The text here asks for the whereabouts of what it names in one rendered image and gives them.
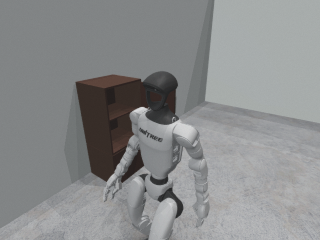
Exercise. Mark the right robot forearm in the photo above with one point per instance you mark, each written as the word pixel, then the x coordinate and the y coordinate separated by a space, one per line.
pixel 126 161

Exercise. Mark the right robot thigh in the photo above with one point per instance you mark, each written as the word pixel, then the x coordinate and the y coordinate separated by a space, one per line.
pixel 136 200

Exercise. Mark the left robot forearm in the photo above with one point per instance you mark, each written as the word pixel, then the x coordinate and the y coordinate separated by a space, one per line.
pixel 201 183

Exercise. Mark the robot right upper arm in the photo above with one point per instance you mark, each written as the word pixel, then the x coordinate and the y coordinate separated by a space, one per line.
pixel 134 116

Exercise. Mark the cupboard door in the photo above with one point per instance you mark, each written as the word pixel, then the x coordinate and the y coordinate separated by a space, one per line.
pixel 171 99

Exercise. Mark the right robot hand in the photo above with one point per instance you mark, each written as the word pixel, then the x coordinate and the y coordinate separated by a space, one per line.
pixel 115 183

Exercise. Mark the left robot hand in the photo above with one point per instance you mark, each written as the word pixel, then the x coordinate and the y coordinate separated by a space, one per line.
pixel 202 211

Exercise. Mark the robot left upper arm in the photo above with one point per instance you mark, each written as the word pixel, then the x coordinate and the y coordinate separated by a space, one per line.
pixel 189 138

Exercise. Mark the humanoid robot torso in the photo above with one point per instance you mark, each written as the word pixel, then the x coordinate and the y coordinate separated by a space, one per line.
pixel 160 154

